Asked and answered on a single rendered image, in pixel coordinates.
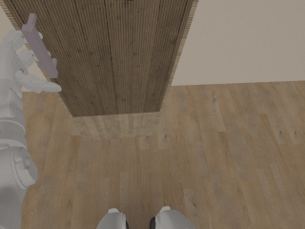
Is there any cupboard door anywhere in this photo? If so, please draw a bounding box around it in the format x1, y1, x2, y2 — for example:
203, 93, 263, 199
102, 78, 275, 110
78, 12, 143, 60
3, 0, 193, 117

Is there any robot left forearm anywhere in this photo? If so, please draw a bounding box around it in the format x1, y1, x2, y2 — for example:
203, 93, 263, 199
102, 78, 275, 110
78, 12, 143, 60
0, 78, 28, 150

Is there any handle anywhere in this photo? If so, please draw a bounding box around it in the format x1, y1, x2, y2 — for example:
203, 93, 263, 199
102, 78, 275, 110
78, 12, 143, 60
21, 13, 58, 78

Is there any right robot shin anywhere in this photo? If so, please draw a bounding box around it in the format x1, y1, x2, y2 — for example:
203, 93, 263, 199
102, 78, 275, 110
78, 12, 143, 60
155, 206, 171, 229

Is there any left robot thigh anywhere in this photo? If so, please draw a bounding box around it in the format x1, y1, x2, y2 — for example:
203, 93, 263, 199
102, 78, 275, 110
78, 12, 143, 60
96, 212, 127, 229

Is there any robot left upper arm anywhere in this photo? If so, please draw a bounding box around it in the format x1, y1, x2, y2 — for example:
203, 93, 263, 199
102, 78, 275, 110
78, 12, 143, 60
0, 146, 38, 229

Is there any robot left hand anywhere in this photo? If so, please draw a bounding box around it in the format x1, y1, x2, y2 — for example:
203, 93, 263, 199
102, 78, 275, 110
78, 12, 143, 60
0, 29, 62, 94

